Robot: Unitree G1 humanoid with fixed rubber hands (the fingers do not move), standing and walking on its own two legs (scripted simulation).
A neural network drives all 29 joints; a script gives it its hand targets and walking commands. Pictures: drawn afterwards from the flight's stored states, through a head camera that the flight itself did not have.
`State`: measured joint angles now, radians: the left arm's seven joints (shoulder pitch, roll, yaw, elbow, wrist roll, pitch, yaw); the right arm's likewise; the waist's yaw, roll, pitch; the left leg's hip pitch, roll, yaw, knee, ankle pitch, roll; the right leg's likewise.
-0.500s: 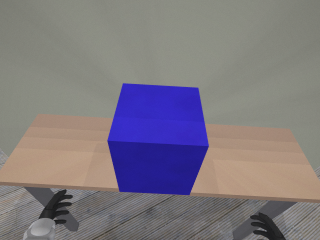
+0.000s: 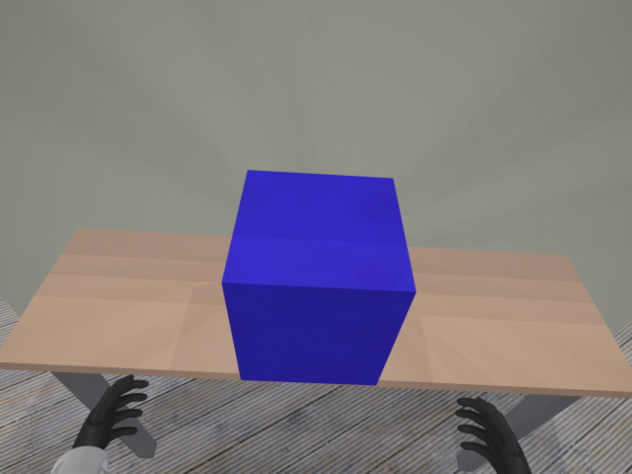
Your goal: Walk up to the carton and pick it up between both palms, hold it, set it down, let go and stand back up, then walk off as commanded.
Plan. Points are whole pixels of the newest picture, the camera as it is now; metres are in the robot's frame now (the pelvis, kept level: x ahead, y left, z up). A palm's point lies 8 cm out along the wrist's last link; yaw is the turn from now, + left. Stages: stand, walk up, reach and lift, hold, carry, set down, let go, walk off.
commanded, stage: reach and lift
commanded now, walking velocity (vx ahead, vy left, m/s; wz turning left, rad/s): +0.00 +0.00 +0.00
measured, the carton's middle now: (314, 282) +0.38 +0.01 +0.02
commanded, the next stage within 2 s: none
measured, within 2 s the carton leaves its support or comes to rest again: neither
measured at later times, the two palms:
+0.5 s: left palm (117, 421) +0.19 +0.24 -0.01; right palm (500, 433) +0.18 -0.21 +0.00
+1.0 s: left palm (142, 347) +0.25 +0.21 +0.05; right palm (490, 362) +0.24 -0.20 +0.05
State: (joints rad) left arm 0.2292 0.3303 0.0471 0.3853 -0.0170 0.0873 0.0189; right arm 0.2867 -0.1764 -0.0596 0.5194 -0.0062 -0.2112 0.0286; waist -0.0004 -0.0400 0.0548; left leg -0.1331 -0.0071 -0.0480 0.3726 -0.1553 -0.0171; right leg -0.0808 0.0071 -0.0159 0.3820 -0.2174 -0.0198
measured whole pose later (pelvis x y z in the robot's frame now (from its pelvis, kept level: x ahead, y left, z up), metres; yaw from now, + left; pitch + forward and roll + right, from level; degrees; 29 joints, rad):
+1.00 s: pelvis +0.02 +0.00 +0.00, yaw +0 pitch -3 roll +0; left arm 0.18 0.31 -0.03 -0.04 -0.16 0.11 0.07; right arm 0.21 -0.17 0.01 0.01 0.14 0.01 -0.05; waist 0.00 -0.04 0.05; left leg -0.13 -0.01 -0.04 0.33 -0.15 -0.02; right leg -0.08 0.01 -0.01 0.35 -0.22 -0.02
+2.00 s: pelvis +0.02 -0.01 +0.00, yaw +0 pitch -2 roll +0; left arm -0.46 0.31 0.16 -0.01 -0.16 0.71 0.04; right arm -0.46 -0.28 0.00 0.18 0.34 0.41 -0.17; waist 0.00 -0.04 0.05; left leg -0.11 0.00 -0.04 0.29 -0.13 -0.02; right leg -0.07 0.01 -0.01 0.32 -0.21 -0.01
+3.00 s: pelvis +0.02 +0.00 +0.00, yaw -1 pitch +8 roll +0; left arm -0.55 0.20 0.10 0.83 -0.16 -0.16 0.04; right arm -0.58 -0.21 0.01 0.92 0.34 -0.13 -0.09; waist 0.00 -0.04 -0.08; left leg -0.37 0.00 -0.04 0.39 -0.16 -0.02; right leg -0.31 0.01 -0.01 0.38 -0.21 -0.01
